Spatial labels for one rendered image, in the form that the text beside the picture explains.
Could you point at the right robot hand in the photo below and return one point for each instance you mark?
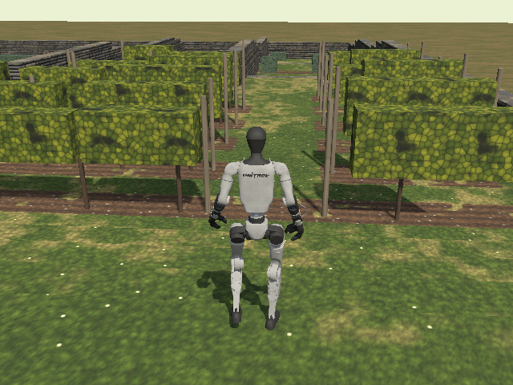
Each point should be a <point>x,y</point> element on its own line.
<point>292,228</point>

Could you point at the left robot forearm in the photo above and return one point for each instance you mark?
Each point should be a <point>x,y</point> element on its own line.
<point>217,209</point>

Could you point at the robot head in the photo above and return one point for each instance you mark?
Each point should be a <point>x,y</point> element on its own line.
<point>256,137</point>

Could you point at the robot left upper arm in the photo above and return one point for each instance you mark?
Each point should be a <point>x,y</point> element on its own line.
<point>230,170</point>

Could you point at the left robot hand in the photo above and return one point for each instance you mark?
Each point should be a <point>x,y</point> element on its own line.
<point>214,224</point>

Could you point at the robot left foot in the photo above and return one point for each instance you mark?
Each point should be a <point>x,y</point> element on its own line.
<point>236,316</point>

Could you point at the right robot forearm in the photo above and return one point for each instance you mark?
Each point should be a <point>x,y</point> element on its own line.
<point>295,212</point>

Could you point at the robot right upper arm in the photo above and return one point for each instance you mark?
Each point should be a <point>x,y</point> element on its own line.
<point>286,183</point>

